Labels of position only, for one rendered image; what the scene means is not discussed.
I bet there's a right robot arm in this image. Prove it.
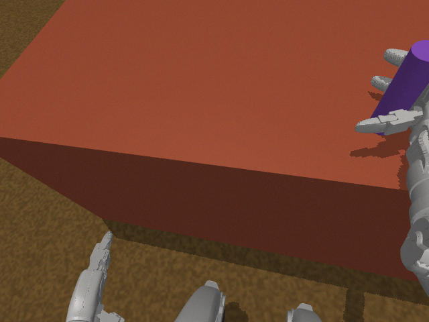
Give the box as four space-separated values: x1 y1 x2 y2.
400 119 429 297

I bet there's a right robot hand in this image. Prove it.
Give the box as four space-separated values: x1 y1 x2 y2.
355 48 429 136

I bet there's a can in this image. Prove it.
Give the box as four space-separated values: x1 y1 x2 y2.
371 40 429 136

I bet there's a left robot hand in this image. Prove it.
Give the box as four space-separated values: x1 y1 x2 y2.
66 231 125 322

